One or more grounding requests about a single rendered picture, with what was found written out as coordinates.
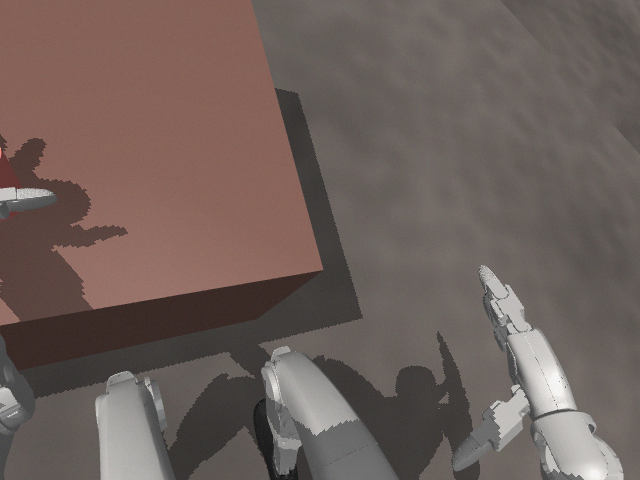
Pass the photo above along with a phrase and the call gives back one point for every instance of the right robot hand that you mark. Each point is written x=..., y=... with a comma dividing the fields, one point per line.
x=540, y=384

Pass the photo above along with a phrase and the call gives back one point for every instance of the right robot foot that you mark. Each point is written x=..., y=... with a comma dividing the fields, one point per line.
x=265, y=442

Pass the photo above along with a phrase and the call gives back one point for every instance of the can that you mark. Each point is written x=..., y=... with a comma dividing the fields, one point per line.
x=8, y=178

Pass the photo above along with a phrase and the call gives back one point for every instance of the left robot arm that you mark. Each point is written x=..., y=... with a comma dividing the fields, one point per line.
x=17, y=403

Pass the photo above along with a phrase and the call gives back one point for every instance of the left robot hand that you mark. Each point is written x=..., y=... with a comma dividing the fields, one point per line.
x=12, y=199

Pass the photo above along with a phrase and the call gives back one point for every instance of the right robot arm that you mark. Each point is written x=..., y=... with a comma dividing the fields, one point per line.
x=570, y=451

